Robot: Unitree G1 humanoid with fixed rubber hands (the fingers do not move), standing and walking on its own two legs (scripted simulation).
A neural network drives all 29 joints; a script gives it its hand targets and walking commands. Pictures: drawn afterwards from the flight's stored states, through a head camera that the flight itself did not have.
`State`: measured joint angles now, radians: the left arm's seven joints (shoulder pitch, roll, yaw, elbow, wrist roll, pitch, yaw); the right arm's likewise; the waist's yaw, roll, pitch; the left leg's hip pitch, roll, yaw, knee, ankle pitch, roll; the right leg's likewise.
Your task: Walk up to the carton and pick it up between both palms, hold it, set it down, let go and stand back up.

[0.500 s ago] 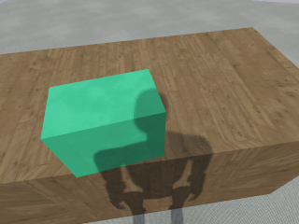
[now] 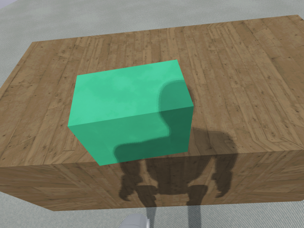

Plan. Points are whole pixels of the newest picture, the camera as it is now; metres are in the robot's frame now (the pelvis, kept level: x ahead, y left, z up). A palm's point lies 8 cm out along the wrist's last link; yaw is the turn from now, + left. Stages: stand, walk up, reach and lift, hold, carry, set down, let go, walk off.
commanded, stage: walk up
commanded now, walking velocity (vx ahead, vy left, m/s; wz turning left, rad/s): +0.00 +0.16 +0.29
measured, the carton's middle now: (135, 115) +0.41 +0.09 +0.05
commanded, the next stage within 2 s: none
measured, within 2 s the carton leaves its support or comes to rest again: neither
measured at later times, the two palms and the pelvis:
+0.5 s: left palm out of the picture -0.01 +0.31 -0.16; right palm out of the picture +0.03 -0.17 -0.11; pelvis +0.02 +0.07 +0.01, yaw +6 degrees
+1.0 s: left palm out of the picture +0.02 +0.16 -0.12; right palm out of the picture +0.01 -0.29 -0.16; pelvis +0.02 -0.06 +0.01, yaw +6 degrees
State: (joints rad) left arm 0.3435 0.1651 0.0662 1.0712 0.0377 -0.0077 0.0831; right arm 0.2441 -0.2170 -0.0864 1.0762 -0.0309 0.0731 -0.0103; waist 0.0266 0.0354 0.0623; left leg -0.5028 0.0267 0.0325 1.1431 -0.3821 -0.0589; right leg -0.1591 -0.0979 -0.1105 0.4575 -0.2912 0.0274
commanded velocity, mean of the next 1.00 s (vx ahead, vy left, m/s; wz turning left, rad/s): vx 0.00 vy -0.09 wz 0.11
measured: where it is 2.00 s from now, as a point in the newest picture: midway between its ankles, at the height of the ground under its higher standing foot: outside the picture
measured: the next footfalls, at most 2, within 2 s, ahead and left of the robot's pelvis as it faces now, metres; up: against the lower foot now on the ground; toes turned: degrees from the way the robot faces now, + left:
left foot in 0.16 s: +0.07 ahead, +0.19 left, +0.00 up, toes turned +8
right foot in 0.74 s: +0.06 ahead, -0.13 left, +0.00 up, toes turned +3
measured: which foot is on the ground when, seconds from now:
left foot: up 0.00-0.14, down 0.16-0.74, up 0.76-1.00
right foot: down 0.00-0.18, up 0.20-0.72, down 0.74-1.00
